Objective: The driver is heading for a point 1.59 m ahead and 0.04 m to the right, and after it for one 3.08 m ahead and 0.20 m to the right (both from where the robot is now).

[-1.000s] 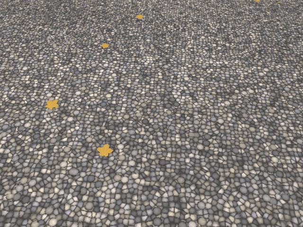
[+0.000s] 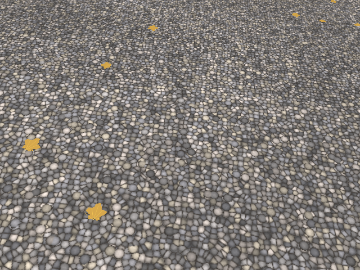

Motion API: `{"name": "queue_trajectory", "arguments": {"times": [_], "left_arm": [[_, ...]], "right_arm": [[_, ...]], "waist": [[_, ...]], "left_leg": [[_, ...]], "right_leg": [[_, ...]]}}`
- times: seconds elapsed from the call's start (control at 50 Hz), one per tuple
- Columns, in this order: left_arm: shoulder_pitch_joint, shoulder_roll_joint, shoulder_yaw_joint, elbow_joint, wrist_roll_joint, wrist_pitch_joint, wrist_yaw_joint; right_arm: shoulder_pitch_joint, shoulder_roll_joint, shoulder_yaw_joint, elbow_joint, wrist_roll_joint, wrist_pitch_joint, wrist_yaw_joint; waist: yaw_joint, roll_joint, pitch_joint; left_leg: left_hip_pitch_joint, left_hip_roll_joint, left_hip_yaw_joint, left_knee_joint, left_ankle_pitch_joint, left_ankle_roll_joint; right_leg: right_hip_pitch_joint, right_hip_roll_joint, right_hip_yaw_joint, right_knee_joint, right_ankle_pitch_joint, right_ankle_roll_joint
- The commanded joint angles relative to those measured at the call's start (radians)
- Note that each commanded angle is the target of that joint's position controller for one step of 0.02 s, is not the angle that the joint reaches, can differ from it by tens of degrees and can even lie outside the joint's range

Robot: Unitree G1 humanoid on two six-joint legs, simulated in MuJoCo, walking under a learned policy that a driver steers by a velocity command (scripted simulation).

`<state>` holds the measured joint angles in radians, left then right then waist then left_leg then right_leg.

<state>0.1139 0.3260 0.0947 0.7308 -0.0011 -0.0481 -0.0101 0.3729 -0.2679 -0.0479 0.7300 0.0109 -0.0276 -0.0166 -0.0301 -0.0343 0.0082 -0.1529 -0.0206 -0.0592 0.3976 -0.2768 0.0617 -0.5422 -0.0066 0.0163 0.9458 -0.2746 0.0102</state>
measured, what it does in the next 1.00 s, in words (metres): walks ahead: right foot, then left foot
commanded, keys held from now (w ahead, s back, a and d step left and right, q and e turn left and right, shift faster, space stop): w+q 0.26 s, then w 0.08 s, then w+e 0.66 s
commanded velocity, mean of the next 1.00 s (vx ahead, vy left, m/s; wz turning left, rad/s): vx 0.46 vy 0.00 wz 0.01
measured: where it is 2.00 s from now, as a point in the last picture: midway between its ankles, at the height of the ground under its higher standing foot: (157, 206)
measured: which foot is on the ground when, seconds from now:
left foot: down 0.00-0.30, up 0.32-0.70, down 0.72-1.00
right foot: up 0.00-0.26, down 0.28-0.72, up 0.74-1.00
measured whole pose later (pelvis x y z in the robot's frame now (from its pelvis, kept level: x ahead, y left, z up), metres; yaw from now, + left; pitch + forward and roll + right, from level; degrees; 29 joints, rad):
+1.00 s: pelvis +0.48 +0.06 +0.00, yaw -4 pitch +1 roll +2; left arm 0.17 0.33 0.07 0.69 -0.02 -0.02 -0.02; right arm 0.34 -0.28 -0.07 0.76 -0.01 -0.10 0.00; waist -0.06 -0.05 0.03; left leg -0.08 -0.01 0.14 0.28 -0.22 0.02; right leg -0.67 -0.08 0.05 0.97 -0.15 0.02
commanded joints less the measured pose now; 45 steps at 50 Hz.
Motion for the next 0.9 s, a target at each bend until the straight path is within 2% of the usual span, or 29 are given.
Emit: {"name": "queue_trajectory", "arguments": {"times": [0.02,0.1,0.18,0.24,0.26,0.28,0.3,0.32,0.34,0.36,0.38,0.4,0.42,0.46,0.48,0.52,0.56,0.62,0.66,0.68,0.7,0.72,0.74,0.76,0.78,0.8,0.82,0.84,0.9], "left_arm": [[-0.143,0.046,0.006,-0.090,0.003,-0.044,-0.008],[-0.219,0.024,-0.008,-0.107,-0.009,-0.052,-0.018],[-0.259,0.041,-0.010,-0.129,-0.018,-0.068,-0.032],[-0.174,0.085,0.008,-0.115,-0.023,-0.082,-0.032],[-0.084,0.107,0.022,-0.092,-0.021,-0.086,-0.026],[0.045,0.144,0.038,-0.065,-0.013,-0.089,-0.018],[0.231,0.204,0.047,-0.048,0.007,-0.084,-0.009],[0.270,0.251,0.055,-0.004,0.017,-0.076,-0.023],[0.219,0.136,0.028,-0.015,-0.003,-0.076,-0.027],[0.175,0.083,0.013,-0.015,-0.009,-0.070,-0.022],[0.141,0.072,0.005,-0.014,-0.002,-0.064,-0.021],[0.123,0.056,-0.002,-0.007,0.003,-0.058,-0.019],[0.115,0.050,-0.008,-0.006,0.010,-0.058,-0.016],[0.127,0.050,-0.010,0.003,-0.005,-0.060,-0.010],[0.134,0.064,-0.007,0.009,-0.017,-0.060,-0.007],[0.138,0.100,0.002,0.013,-0.025,-0.052,0.003],[0.157,0.130,0.009,0.018,-0.028,-0.044,0.006],[0.217,0.145,0.012,0.032,-0.040,-0.032,0.008],[0.229,0.146,0.012,0.036,-0.040,-0.024,0.011],[0.230,0.137,0.009,0.035,-0.036,-0.020,0.012],[0.236,0.111,0.000,0.032,-0.027,-0.020,0.011],[0.226,0.049,-0.023,0.009,-0.010,-0.024,0.007],[0.332,-0.041,-0.050,-0.023,-0.020,-0.035,0.011],[0.338,0.040,-0.033,-0.017,-0.045,-0.035,0.015],[0.275,0.096,-0.015,-0.021,-0.054,-0.029,0.015],[0.226,0.096,-0.013,-0.028,-0.044,-0.022,0.016],[0.201,0.086,-0.011,-0.033,-0.032,-0.016,0.014],[0.196,0.072,-0.009,-0.037,-0.030,-0.007,0.010],[0.168,0.023,-0.017,-0.057,-0.028,0.019,0.002]], "right_arm": [[-0.002,-0.174,-0.047,-0.074,0.000,-0.027,-0.017],[0.044,-0.196,-0.058,-0.063,0.007,-0.021,-0.020],[0.071,-0.206,-0.064,-0.053,0.020,-0.010,-0.018],[0.037,-0.207,-0.068,-0.063,0.020,-0.003,-0.018],[0.014,-0.190,-0.062,-0.073,0.017,-0.002,-0.017],[0.003,-0.149,-0.049,-0.082,0.005,-0.004,-0.014],[0.016,-0.078,-0.022,-0.108,-0.020,-0.007,-0.014],[0.160,-0.022,-0.008,-0.129,0.025,-0.020,-0.016],[0.132,-0.137,-0.030,-0.085,0.045,-0.024,-0.017],[0.021,-0.173,-0.039,-0.095,0.035,-0.026,-0.012],[-0.043,-0.156,-0.034,-0.106,0.017,-0.031,-0.012],[-0.088,-0.143,-0.033,-0.122,0.000,-0.040,-0.006],[-0.090,-0.126,-0.030,-0.128,-0.003,-0.046,0.002],[-0.097,-0.091,-0.018,-0.133,-0.007,-0.053,0.010],[-0.129,-0.076,-0.010,-0.147,-0.013,-0.055,0.013],[-0.202,-0.049,0.009,-0.171,-0.021,-0.066,0.019],[-0.260,-0.049,0.014,-0.179,-0.014,-0.076,0.029],[-0.317,-0.089,0.002,-0.197,0.001,-0.083,0.038],[-0.305,-0.113,-0.012,-0.198,0.005,-0.086,0.037],[-0.264,-0.127,-0.023,-0.187,0.005,-0.086,0.033],[-0.177,-0.155,-0.041,-0.167,0.001,-0.085,0.025],[-0.032,-0.213,-0.061,-0.154,-0.016,-0.085,0.013],[0.057,-0.299,-0.080,-0.138,-0.037,-0.071,0.013],[0.060,-0.232,-0.067,-0.125,-0.028,-0.068,0.021],[0.006,-0.170,-0.049,-0.127,-0.018,-0.068,0.022],[-0.050,-0.134,-0.037,-0.127,-0.018,-0.069,0.023],[-0.095,-0.103,-0.028,-0.121,-0.021,-0.069,0.025],[-0.123,-0.090,-0.025,-0.115,-0.027,-0.073,0.025],[-0.142,-0.100,-0.037,-0.089,-0.021,-0.091,0.022]], "waist": [[-0.012,0.123,0.015],[-0.047,0.165,0.051],[-0.058,0.174,0.065],[-0.003,0.216,0.035],[0.048,0.215,-0.010],[0.108,0.187,-0.112],[0.164,0.035,-0.300],[0.070,-0.349,-0.365],[0.089,-0.194,-0.227],[0.103,-0.113,-0.103],[0.086,-0.034,-0.045],[0.070,-0.019,-0.007],[0.046,-0.043,-0.005],[0.033,-0.065,-0.005],[0.033,-0.062,0.011],[0.046,-0.047,0.028],[0.065,-0.049,0.026],[0.076,-0.051,0.013],[0.050,-0.054,0.005],[0.020,-0.049,-0.012],[-0.026,-0.042,-0.057],[-0.098,0.032,-0.171],[-0.068,0.313,-0.320],[-0.069,0.313,-0.291],[-0.066,0.226,-0.166],[-0.047,0.173,-0.097],[-0.024,0.155,-0.049],[0.001,0.170,-0.020],[0.025,0.140,0.012]], "left_leg": [[0.162,0.207,-0.268,-0.214,0.093,0.154],[0.080,0.179,-0.237,-0.200,0.107,0.142],[0.050,0.197,-0.292,-0.151,0.120,0.136],[0.049,0.212,-0.343,-0.083,0.217,0.109],[0.030,0.179,-0.326,-0.003,0.320,0.086],[-0.021,0.119,-0.268,0.173,0.379,0.051],[-0.179,0.043,-0.186,0.488,0.155,0.008],[-0.504,-0.075,-0.135,0.774,-0.327,-0.044],[-0.602,-0.002,-0.165,0.886,-0.267,-0.047],[-0.616,0.029,-0.131,0.887,-0.177,-0.041],[-0.589,0.061,-0.099,0.867,-0.116,-0.038],[-0.574,0.088,-0.081,0.817,-0.075,-0.037],[-0.532,0.111,-0.068,0.780,-0.047,-0.037],[-0.513,0.117,-0.034,0.686,-0.050,-0.052],[-0.516,0.120,-0.016,0.612,-0.058,-0.065],[-0.463,0.108,0.011,0.440,0.012,-0.084],[-0.369,0.075,0.028,0.298,0.135,-0.098],[-0.274,0.044,0.013,0.185,0.242,-0.098],[-0.193,0.039,0.007,0.123,0.241,-0.078],[-0.107,0.036,0.016,0.095,0.229,-0.061],[0.030,0.040,0.022,0.077,0.197,-0.037],[0.241,0.183,-0.109,0.075,0.135,0.021],[0.500,0.431,-0.508,-0.012,-0.052,0.152],[0.457,0.445,-0.689,-0.105,-0.231,0.183],[0.363,0.413,-0.554,-0.115,-0.240,0.153],[0.262,0.370,-0.418,-0.122,-0.122,0.134],[0.177,0.327,-0.317,-0.147,-0.016,0.125],[0.110,0.301,-0.238,-0.175,0.060,0.116],[0.042,0.290,-0.098,-0.234,0.216,0.125]], "right_leg": [[-0.206,-0.010,0.026,-0.118,0.156,0.031],[-0.101,0.018,0.024,-0.320,0.233,0.056],[-0.011,0.029,0.028,-0.422,0.215,0.045],[0.130,0.034,0.026,-0.461,0.162,0.008],[0.259,0.045,0.010,-0.506,0.172,-0.018],[0.458,-0.009,0.040,-0.507,0.189,-0.061],[0.755,-0.210,0.266,-0.484,0.077,-0.136],[0.942,-0.393,0.773,-0.646,-0.177,-0.282],[0.844,-0.373,0.755,-0.701,-0.327,-0.262],[0.718,-0.326,0.584,-0.697,-0.248,-0.235],[0.606,-0.282,0.475,-0.703,-0.107,-0.230],[0.529,-0.246,0.411,-0.721,-0.007,-0.238],[0.481,-0.220,0.369,-0.740,0.061,-0.240],[0.445,-0.200,0.326,-0.767,0.156,-0.266],[0.421,-0.199,0.305,-0.780,0.189,-0.276],[0.364,-0.175,0.248,-0.789,0.231,-0.268],[0.316,-0.150,0.208,-0.778,0.249,-0.243],[0.329,-0.173,0.243,-0.740,0.225,-0.208],[0.343,-0.184,0.271,-0.688,0.187,-0.175],[0.329,-0.168,0.265,-0.634,0.199,-0.153],[0.296,-0.121,0.239,-0.521,0.255,-0.125],[0.187,-0.055,0.187,-0.260,0.144,-0.085],[-0.085,0.063,0.072,0.089,-0.241,-0.026],[-0.211,0.027,0.119,0.263,-0.295,-0.019],[-0.260,-0.017,0.125,0.324,-0.206,-0.023],[-0.243,-0.051,0.102,0.320,-0.128,-0.020],[-0.218,-0.075,0.100,0.283,-0.076,-0.016],[-0.176,-0.098,0.102,0.252,-0.040,-0.012],[-0.146,-0.109,0.086,0.194,0.022,0.003]]}}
